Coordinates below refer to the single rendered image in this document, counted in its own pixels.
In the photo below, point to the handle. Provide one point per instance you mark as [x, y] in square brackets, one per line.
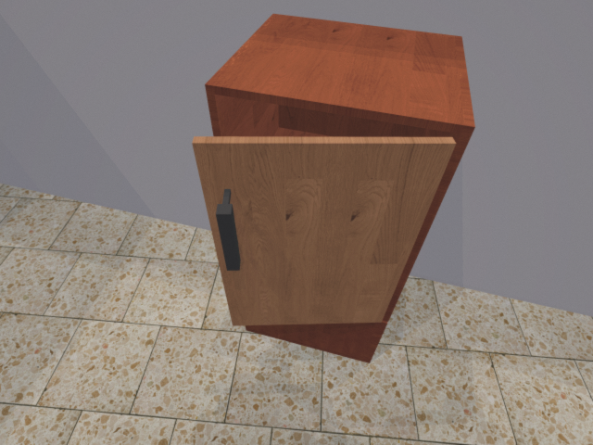
[226, 223]

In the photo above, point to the cupboard door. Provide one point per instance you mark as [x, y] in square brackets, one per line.
[325, 225]

